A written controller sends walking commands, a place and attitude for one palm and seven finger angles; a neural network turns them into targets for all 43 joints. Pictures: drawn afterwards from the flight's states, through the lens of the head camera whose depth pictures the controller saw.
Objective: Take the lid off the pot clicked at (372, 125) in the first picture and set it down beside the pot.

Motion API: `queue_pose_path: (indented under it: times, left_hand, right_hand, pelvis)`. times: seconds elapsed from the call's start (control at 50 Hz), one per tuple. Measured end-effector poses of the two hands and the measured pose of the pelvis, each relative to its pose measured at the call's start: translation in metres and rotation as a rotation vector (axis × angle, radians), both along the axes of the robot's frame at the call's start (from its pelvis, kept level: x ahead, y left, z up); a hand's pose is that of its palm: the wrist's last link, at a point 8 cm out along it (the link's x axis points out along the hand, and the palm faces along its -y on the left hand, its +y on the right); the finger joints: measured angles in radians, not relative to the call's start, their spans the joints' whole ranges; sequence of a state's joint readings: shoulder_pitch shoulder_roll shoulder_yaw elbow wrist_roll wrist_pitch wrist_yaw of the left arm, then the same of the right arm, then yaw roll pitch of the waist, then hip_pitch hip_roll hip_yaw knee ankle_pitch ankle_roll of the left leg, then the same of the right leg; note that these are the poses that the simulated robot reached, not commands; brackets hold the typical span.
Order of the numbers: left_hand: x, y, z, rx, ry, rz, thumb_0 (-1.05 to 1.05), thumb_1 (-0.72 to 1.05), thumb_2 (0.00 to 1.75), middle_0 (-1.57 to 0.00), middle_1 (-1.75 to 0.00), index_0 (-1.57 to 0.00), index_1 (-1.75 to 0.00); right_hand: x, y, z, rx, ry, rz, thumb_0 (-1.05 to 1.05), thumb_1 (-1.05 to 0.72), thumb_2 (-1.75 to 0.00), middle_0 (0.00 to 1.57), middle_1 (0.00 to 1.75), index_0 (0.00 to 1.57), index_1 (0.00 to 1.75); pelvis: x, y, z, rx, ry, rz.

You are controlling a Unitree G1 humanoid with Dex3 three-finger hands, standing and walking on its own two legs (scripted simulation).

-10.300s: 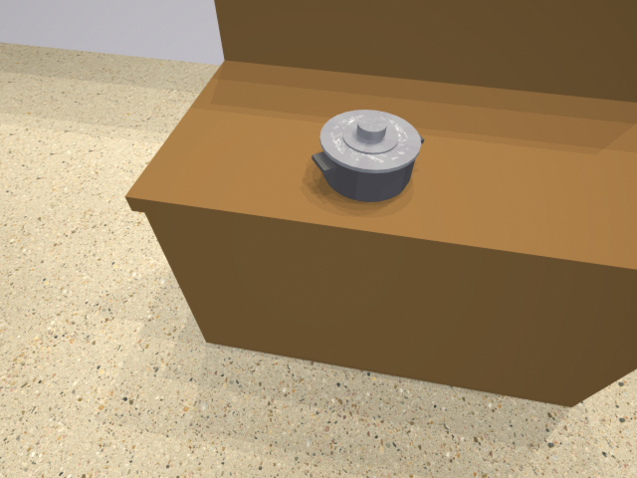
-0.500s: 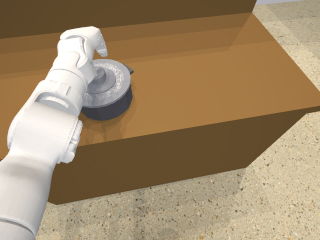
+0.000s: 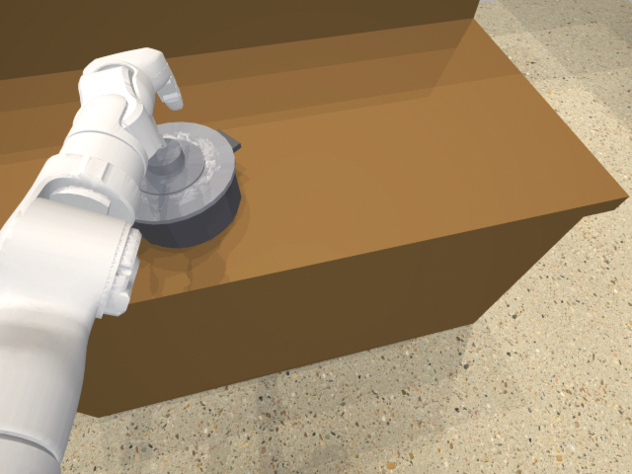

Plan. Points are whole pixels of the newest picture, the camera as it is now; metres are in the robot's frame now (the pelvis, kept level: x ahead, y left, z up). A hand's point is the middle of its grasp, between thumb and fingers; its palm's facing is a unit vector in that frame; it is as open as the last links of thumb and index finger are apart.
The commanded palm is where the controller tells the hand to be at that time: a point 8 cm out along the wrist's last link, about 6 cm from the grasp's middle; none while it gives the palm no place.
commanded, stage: move the open hand above the knob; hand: left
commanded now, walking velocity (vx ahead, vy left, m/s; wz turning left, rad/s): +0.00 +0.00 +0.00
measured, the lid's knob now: (163, 156) +0.56 +0.13 +0.06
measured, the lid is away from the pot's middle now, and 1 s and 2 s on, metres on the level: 0.00 0.00 0.00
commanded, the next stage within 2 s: lower the open fingers around the knob in 0.64 s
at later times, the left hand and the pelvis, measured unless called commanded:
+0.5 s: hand (146, 128) +0.52 +0.13 +0.14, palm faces -0.32 -0.08 -0.94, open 10.2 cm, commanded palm +0.54 +0.12 +0.20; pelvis -0.01 +0.01 +0.00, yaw +1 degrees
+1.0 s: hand (150, 138) +0.52 +0.13 +0.12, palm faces -0.39 -0.09 -0.91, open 10.2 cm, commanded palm +0.54 +0.13 +0.18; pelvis -0.01 +0.01 +0.00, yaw +0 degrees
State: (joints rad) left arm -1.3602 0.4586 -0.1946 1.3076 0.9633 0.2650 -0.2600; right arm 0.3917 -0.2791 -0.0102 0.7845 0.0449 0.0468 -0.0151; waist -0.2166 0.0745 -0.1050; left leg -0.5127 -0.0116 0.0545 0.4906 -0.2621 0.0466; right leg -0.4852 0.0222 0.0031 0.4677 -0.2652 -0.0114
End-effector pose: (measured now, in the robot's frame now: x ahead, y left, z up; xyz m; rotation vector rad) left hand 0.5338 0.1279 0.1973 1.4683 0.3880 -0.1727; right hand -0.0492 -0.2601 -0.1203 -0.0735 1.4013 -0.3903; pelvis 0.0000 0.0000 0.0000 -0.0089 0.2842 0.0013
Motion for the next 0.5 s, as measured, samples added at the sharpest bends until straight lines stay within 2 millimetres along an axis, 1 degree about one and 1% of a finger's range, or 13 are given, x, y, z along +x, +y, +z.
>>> queue_pose_path:
  times: [0.06,0.18,0.3,0.36,0.4,0.44,0.5]
  left_hand:
    - [-0.004,0.002,0.002,0.037,-0.008,-0.028,0.0,-0.3,1.43,-0.83,-0.08,-0.83,-0.08]
    - [-0.012,0.006,-0.002,0.004,-0.001,-0.037,0.0,-0.3,1.43,-0.83,-0.08,-0.83,-0.08]
    - [-0.017,0.003,0.002,0.018,-0.03,-0.048,0.0,-0.3,1.43,-0.83,-0.08,-0.83,-0.08]
    - [-0.018,0.005,0.002,-0.004,-0.029,-0.026,0.0,-0.3,1.43,-0.83,-0.08,-0.84,-0.08]
    - [-0.018,0.006,0.002,0.016,-0.026,-0.016,0.0,-0.3,1.43,-0.83,-0.08,-0.83,-0.08]
    - [-0.018,0.004,0.003,0.039,-0.028,-0.022,0.0,-0.3,1.43,-0.83,-0.08,-0.83,-0.08]
    - [-0.017,0.001,0.004,0.014,-0.029,-0.027,0.0,-0.3,1.43,-0.83,-0.08,-0.83,-0.08]
  right_hand:
    - [0.007,-0.002,0.0,-0.001,-0.014,0.013,0.0,-0.91,-0.89,0.2,0.3,0.2,0.3]
    - [0.028,-0.006,-0.001,-0.009,-0.053,0.047,0.0,-0.91,-0.89,0.2,0.3,0.2,0.3]
    - [0.044,-0.006,-0.002,-0.015,-0.105,0.073,0.0,-0.91,-0.89,0.2,0.3,0.2,0.3]
    - [0.047,-0.004,-0.002,-0.018,-0.118,0.073,0.0,-0.91,-0.89,0.2,0.3,0.2,0.3]
    - [0.046,-0.003,-0.002,-0.017,-0.123,0.069,0.0,-0.91,-0.89,0.2,0.3,0.2,0.3]
    - [0.043,-0.002,-0.003,-0.015,-0.119,0.067,0.0,-0.91,-0.89,0.2,0.3,0.2,0.3]
    - [0.035,0.0,-0.004,-0.012,-0.1,0.064,0.0,-0.91,-0.89,0.2,0.3,0.2,0.3]
  pelvis:
    - [0.001,0.0,0.001,-0.001,-0.004,0.006]
    - [-0.002,0.001,0.0,-0.001,-0.016,0.016]
    - [-0.007,0.003,-0.001,0.0,-0.02,0.022]
    - [-0.009,0.004,-0.001,0.0,-0.02,0.018]
    - [-0.01,0.004,-0.002,0.001,-0.018,0.018]
    - [-0.01,0.005,-0.002,0.0,-0.015,0.021]
    - [-0.011,0.005,-0.002,0.0,-0.014,0.021]
